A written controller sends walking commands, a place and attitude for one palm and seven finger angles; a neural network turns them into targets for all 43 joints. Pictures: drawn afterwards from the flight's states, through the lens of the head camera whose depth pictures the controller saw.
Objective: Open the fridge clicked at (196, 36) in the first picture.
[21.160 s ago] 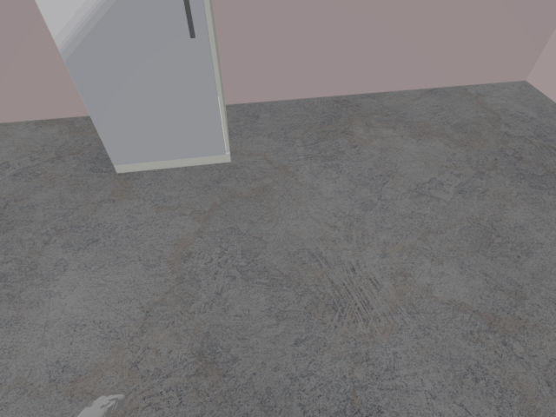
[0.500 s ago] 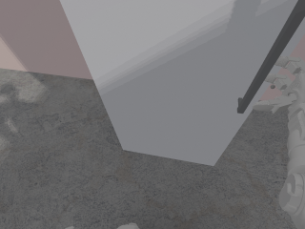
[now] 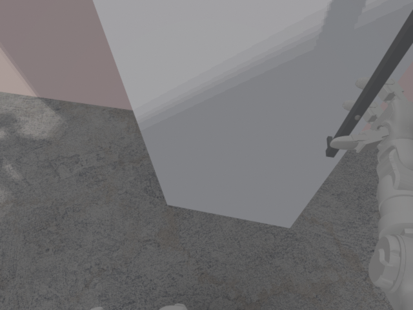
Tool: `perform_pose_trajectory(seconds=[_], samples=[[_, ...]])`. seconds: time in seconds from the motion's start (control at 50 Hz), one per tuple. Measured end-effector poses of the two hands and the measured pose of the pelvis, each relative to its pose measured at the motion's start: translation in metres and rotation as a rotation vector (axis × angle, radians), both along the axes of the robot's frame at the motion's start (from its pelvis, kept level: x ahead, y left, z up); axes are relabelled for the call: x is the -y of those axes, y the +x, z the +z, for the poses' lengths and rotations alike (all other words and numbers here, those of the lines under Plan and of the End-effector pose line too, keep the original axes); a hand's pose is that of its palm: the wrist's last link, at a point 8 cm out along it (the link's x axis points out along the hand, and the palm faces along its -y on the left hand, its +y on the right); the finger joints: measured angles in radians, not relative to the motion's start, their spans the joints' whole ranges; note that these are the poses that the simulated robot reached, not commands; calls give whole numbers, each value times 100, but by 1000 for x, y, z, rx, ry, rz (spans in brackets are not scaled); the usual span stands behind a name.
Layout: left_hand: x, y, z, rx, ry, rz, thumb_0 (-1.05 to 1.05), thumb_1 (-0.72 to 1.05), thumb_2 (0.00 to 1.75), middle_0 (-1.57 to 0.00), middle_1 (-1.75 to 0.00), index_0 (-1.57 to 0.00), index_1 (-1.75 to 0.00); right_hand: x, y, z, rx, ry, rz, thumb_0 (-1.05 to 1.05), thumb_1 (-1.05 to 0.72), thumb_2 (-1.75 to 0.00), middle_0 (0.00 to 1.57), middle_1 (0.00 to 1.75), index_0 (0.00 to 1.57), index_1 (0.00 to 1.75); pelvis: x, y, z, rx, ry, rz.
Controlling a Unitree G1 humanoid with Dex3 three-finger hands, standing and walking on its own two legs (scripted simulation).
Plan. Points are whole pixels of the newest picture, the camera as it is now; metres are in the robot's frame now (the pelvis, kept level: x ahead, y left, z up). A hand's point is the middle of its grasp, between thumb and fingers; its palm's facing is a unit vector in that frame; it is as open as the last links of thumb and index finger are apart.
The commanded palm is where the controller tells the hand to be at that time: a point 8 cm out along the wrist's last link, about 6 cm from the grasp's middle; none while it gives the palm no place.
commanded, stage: slide the fingers in behind the handle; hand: right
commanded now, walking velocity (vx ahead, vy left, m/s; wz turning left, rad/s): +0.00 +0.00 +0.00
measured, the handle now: (369, 83) +0.52 -0.22 +0.17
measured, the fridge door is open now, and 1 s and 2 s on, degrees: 0 0 0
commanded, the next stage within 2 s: grip the handle and tug to test in 0.76 s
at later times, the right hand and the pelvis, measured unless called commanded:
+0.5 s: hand (348, 116) +0.47 -0.19 +0.13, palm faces +0.07 +1.00 +0.02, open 13.9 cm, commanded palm +0.44 -0.25 +0.13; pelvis +0.00 +0.01 +0.00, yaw +0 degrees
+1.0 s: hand (352, 117) +0.47 -0.20 +0.13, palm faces +0.06 +1.00 +0.03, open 13.6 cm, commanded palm +0.44 -0.25 +0.13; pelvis +0.00 -0.01 +0.00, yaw +0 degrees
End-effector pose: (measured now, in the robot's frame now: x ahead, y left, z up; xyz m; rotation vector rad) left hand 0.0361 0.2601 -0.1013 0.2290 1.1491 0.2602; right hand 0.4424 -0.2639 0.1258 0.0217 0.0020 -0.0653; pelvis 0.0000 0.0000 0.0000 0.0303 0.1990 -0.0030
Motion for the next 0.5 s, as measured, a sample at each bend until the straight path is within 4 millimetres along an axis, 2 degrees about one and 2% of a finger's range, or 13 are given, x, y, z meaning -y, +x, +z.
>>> perform_pose_trajectory(seconds=[0.1,0.5], samples=[[-5,-4,1,1,4,12,1,91,90,-21,-30,-21,-30,-9,2,-1,-7,-2,2,-2,50,-30,31,120,31,121,-3,-1,0,5,-2,1],[-8,-7,0,4,-4,24,1,91,90,-21,-30,-21,-30,-17,2,0,-7,-6,-6,-2,50,-30,31,120,31,121,-6,-1,1,7,-6,8]])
